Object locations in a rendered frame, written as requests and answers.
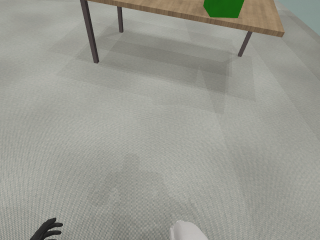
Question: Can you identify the carton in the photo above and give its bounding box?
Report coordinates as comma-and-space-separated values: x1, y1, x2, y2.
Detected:
203, 0, 244, 18

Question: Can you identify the table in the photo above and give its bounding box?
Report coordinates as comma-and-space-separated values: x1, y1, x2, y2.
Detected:
80, 0, 285, 64

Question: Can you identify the robot right thigh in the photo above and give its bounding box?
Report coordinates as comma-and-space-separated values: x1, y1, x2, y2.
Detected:
169, 221, 208, 240

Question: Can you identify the robot left hand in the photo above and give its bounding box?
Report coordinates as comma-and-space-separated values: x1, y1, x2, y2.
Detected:
30, 217, 63, 240

